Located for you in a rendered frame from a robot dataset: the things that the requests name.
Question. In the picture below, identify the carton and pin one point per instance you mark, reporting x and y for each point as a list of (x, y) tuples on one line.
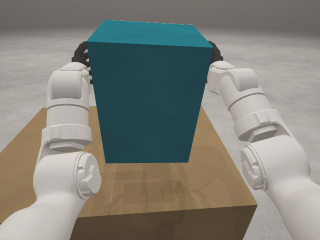
[(148, 80)]

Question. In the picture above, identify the left robot upper arm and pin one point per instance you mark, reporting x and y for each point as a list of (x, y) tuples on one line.
[(62, 183)]

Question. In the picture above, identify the robot right hand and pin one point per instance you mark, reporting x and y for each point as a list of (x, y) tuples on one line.
[(216, 55)]

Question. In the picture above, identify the robot left hand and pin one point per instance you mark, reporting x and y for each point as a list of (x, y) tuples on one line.
[(81, 57)]

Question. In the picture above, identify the robot left forearm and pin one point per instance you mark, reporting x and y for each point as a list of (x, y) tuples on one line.
[(67, 121)]

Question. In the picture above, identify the right robot upper arm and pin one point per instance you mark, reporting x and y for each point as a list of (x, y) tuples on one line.
[(278, 166)]

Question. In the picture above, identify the robot right forearm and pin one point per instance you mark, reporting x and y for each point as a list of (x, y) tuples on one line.
[(254, 119)]

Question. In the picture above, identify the pedestal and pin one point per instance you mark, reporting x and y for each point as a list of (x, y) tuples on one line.
[(205, 198)]

